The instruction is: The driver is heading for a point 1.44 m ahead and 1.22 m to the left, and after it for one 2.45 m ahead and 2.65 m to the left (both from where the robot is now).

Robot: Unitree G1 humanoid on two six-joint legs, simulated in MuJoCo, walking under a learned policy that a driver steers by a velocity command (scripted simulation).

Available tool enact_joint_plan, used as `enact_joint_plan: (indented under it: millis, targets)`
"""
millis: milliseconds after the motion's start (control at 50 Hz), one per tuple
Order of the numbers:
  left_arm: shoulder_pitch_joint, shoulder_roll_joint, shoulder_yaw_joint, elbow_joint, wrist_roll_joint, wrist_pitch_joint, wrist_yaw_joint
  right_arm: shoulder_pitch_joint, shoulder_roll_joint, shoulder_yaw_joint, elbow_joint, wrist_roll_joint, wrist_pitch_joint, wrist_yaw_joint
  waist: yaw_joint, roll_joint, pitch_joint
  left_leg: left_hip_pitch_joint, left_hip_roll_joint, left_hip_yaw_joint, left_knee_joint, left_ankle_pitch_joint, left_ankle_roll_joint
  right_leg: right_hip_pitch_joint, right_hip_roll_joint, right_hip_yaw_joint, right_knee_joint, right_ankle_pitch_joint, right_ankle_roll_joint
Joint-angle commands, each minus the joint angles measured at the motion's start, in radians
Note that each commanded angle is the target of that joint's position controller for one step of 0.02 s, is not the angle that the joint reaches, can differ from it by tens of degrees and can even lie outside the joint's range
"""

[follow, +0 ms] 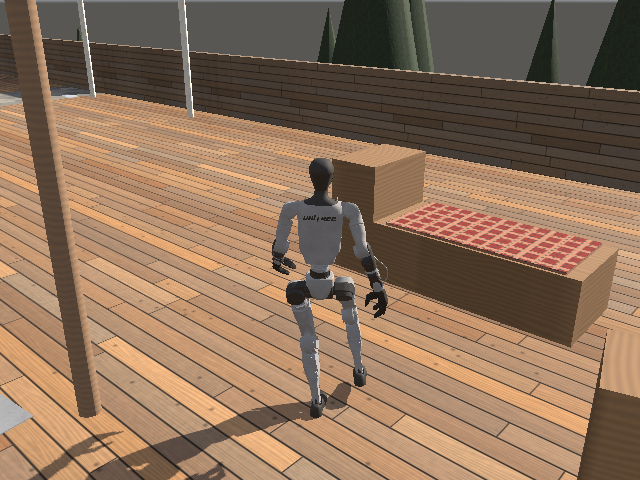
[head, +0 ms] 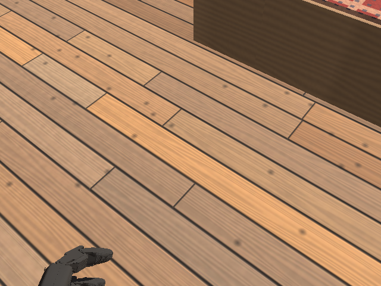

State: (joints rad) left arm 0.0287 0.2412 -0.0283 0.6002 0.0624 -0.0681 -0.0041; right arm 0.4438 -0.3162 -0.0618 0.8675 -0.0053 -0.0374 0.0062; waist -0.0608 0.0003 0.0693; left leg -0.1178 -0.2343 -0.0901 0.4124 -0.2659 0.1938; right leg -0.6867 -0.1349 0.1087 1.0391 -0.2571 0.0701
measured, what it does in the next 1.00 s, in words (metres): walks ahead, turning left: right foot, then left foot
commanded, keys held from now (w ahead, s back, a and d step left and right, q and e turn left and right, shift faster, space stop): q+shift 0.48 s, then shift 0.52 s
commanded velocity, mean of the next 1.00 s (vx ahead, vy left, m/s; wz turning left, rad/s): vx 0.16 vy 0.00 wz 0.68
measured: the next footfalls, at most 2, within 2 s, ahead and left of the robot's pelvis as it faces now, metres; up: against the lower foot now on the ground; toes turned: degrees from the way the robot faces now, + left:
right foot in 0.16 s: +0.39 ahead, -0.14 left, +0.00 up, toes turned +20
left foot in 0.62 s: +0.25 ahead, +0.08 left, +0.00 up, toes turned +38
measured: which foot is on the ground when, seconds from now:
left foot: down 0.00-0.16, up 0.18-0.60, down 0.62-1.00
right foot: up 0.00-0.14, down 0.16-0.62, up 0.64-0.94, down 0.96-1.00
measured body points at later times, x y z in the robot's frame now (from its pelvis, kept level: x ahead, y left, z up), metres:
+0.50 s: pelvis +0.24 -0.08 +0.00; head +0.27 -0.02 +0.45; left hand +0.22 +0.25 -0.11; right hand +0.56 -0.22 -0.06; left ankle +0.24 +0.07 -0.68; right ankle +0.36 -0.15 -0.73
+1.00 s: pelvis +0.27 -0.04 +0.00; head +0.28 -0.03 +0.45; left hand +0.21 +0.25 -0.11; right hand +0.57 -0.12 -0.09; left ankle +0.22 +0.06 -0.73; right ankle +0.35 -0.14 -0.73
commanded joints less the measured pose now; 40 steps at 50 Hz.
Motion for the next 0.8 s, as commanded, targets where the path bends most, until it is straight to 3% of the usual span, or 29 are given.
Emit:
enact_joint_plan:
  millis: [20,40,60,80,100,120,140,160,180,200,220,240,260,280,320,360,420,480,560,600,620,640,660,680,700,720,740,800]
  targets:
    - [0.009,0.072,0.015,-0.056,-0.02,0.006,-0.004,-0.069,-0.17,-0.049,-0.082,0.013,-0.021,-0.001,0.051,-0.026,-0.023,-0.24,0.148,-0.16,-0.068,0.837,0.022,0.265,0.118,-0.156,-0.262,0.259,-0.012]
    - [-0.152,0.051,0.028,-0.117,-0.056,-0.046,0.01,-0.033,-0.082,-0.034,-0.105,0.08,-0.019,-0.026,-0.027,-0.096,-0.029,-0.264,0.141,-0.255,-0.062,0.615,-0.022,0.302,0.211,-0.103,-0.421,0.279,0.006]
    - [-0.168,0.062,0.036,-0.135,-0.067,-0.063,0.014,-0.017,-0.116,-0.037,-0.088,0.077,-0.009,-0.036,-0.021,-0.061,-0.056,-0.212,0.144,-0.291,-0.055,0.527,-0.046,0.345,0.249,-0.1,-0.544,0.332,0.009]
    - [-0.155,0.09,0.053,-0.137,-0.077,-0.071,0.018,-0.024,-0.145,-0.046,-0.086,0.061,0.002,-0.046,-0.011,0.018,-0.072,-0.174,0.156,-0.329,-0.029,0.479,-0.067,0.391,0.256,-0.073,-0.605,0.391,0.006]
    - [-0.116,0.137,0.076,-0.129,-0.084,-0.075,0.025,-0.048,-0.151,-0.05,-0.096,0.05,0.009,-0.053,0.01,0.061,-0.099,-0.131,0.147,-0.336,0.046,0.468,-0.094,0.435,0.25,-0.045,-0.639,0.437,-0.002]
    - [-0.05,0.174,0.095,-0.119,-0.084,-0.077,0.035,-0.073,-0.149,-0.054,-0.109,0.044,0.012,-0.055,0.047,0.09,-0.149,-0.114,0.131,-0.332,0.151,0.49,-0.126,0.523,0.24,-0.04,-0.652,0.486,-0.01]
    - [0.083,0.185,0.108,-0.093,-0.075,-0.075,0.04,-0.116,-0.137,-0.053,-0.13,0.044,0.017,-0.053,0.131,0.11,-0.23,-0.13,0.095,-0.295,0.322,0.5,-0.175,0.685,0.215,-0.045,-0.685,0.596,-0.025]
    - [0.269,0.19,0.109,-0.052,-0.06,-0.062,0.042,-0.103,-0.052,-0.029,-0.158,0.023,0.025,-0.051,0.185,0.082,-0.39,-0.225,0.065,-0.228,0.617,0.108,-0.219,0.952,0.031,0.076,-0.557,0.71,-0.093]
    - [0.332,0.211,0.097,-0.055,-0.024,-0.043,0.035,0.04,0.06,0.005,-0.181,-0.008,0.033,-0.045,0.121,-0.18,-0.531,-0.436,-0.01,-0.164,0.938,-0.583,-0.245,1.169,-0.254,0.366,-0.419,1.233,-0.211]
    - [0.31,0.202,0.099,-0.052,-0.016,-0.03,0.019,0.212,-0.055,-0.007,-0.186,0.026,0.036,-0.029,0.056,-0.287,-0.659,-0.482,0.084,-0.207,1.161,-0.507,-0.271,1.187,-0.43,0.619,-0.457,1.059,-0.352]
    - [0.166,0.213,0.117,-0.078,-0.04,-0.013,0.027,0.138,-0.115,-0.019,-0.207,0.051,0.054,-0.022,0.036,-0.249,-0.578,-0.557,0.188,-0.127,1.222,-0.338,-0.287,1.074,-0.393,0.63,-0.567,0.499,-0.395]
    - [0.082,0.118,0.095,-0.101,-0.041,0.003,0.044,-0.007,-0.155,-0.035,-0.224,0.05,0.072,-0.03,0.061,-0.105,-0.398,-0.587,0.228,-0.05,1.149,-0.224,-0.294,0.873,-0.272,0.456,-0.65,0.239,-0.339]
    - [0.029,0.092,0.078,-0.108,-0.039,0.018,0.051,-0.072,-0.169,-0.046,-0.242,0.044,0.09,-0.04,0.046,-0.034,-0.272,-0.557,0.25,-0.018,1.126,-0.166,-0.301,0.691,-0.202,0.333,-0.696,0.191,-0.295]
    - [-0.003,0.1,0.078,-0.094,-0.038,0.022,0.047,-0.095,-0.159,-0.048,-0.262,0.042,0.104,-0.045,0.026,-0.026,-0.176,-0.51,0.275,-0.009,1.063,-0.167,-0.297,0.541,-0.151,0.225,-0.725,0.248,-0.279]
    - [-0.003,0.123,0.097,-0.041,-0.037,0.012,0.038,-0.116,-0.075,-0.032,-0.295,0.036,0.104,-0.049,0.016,-0.07,-0.101,-0.449,0.302,0.026,0.883,-0.174,-0.285,0.404,-0.099,0.05,-0.764,0.383,-0.272]
    - [0.027,0.159,0.117,0.002,-0.037,0.004,0.032,-0.155,-0.042,-0.02,-0.321,0.027,0.092,-0.049,0.032,-0.096,-0.142,-0.457,0.331,0.038,0.77,-0.149,-0.285,0.464,-0.136,0.007,-0.773,0.546,-0.313]
    - [0.0,0.195,0.133,0.019,-0.046,0.019,0.033,-0.188,-0.076,-0.028,-0.33,0.03,0.099,-0.032,0.033,-0.074,-0.203,-0.404,0.366,0.038,0.648,-0.033,-0.265,0.503,-0.19,-0.041,-0.791,0.442,-0.327]
    - [-0.039,0.221,0.143,0.026,-0.055,0.033,0.025,-0.239,-0.104,-0.037,-0.342,0.032,0.115,-0.014,0.035,-0.103,-0.157,-0.309,0.356,0.086,0.517,0.029,-0.235,0.44,-0.172,-0.145,-0.814,0.243,-0.29]
    - [0.023,0.254,0.154,0.063,-0.082,0.044,0.001,-0.319,-0.102,-0.038,-0.372,0.021,0.121,-0.001,0.062,-0.094,-0.14,-0.231,0.303,0.136,0.296,-0.051,-0.194,0.504,-0.189,-0.164,-0.745,0.217,-0.265]
    - [0.051,0.229,0.144,0.086,-0.099,0.051,-0.004,-0.26,-0.118,-0.05,-0.346,0.016,0.118,-0.003,0.034,-0.07,-0.154,-0.074,0.256,0.147,0.087,0.061,-0.149,0.466,-0.151,-0.209,-0.621,0.192,-0.194]
    - [0.113,0.182,0.129,0.107,-0.082,0.053,-0.01,-0.198,-0.186,-0.07,-0.331,0.016,0.114,-0.016,0.034,0.063,-0.176,0.085,0.34,0.002,-0.004,0.327,-0.094,0.346,-0.074,-0.284,-0.448,0.068,-0.109]
    - [0.106,0.143,0.108,0.05,-0.037,0.052,-0.011,-0.209,-0.297,-0.087,-0.353,-0.002,0.11,-0.033,0.056,0.338,-0.187,0.169,0.614,-0.379,-0.044,0.483,0.106,0.057,0.083,-0.33,-0.172,-0.359,0.001]
    - [0.014,0.203,0.129,0.051,-0.05,0.056,0.0,-0.206,-0.242,-0.073,-0.362,-0.029,0.087,-0.028,-0.024,0.199,-0.226,0.092,0.633,-0.371,-0.05,0.544,0.185,0.036,0.091,-0.152,0.05,-0.413,0.012]
    - [0.021,0.203,0.132,0.05,-0.075,0.063,0.004,-0.239,-0.208,-0.057,-0.349,-0.03,0.068,-0.026,0.006,0.156,-0.21,0.054,0.59,-0.265,-0.047,0.53,0.148,0.032,0.079,-0.119,0.104,-0.344,-0.001]
    - [0.055,0.188,0.131,0.072,-0.078,0.069,0.013,-0.294,-0.181,-0.051,-0.345,-0.015,0.055,-0.026,0.038,0.12,-0.192,0.031,0.528,-0.193,-0.04,0.461,0.086,0.042,0.067,-0.106,0.085,-0.273,-0.009]
    - [0.065,0.196,0.134,0.083,-0.064,0.073,0.023,-0.34,-0.153,-0.042,-0.346,-0.001,0.053,-0.029,0.051,0.115,-0.182,0.021,0.503,-0.162,-0.036,0.439,0.049,0.042,0.065,-0.105,0.067,-0.211,-0.004]
    - [0.077,0.195,0.134,0.091,-0.056,0.076,0.025,-0.362,-0.138,-0.031,-0.345,-0.002,0.052,-0.034,0.065,0.125,-0.186,-0.028,0.484,-0.128,-0.032,0.5,0.045,0.1,0.077,-0.118,0.091,-0.17,0.005]
    - [0.111,0.15,0.118,0.099,-0.068,0.081,0.022,-0.385,-0.1,-0.016,-0.335,-0.01,0.053,-0.038,0.083,0.123,-0.201,-0.053,0.447,-0.081,-0.023,0.497,0.038,0.194,0.084,-0.118,-0.039,-0.11,0.014]
Over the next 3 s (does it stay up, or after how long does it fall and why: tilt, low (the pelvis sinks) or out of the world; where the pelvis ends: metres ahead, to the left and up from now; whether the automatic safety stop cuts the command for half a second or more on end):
stays up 0.41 0.15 0.01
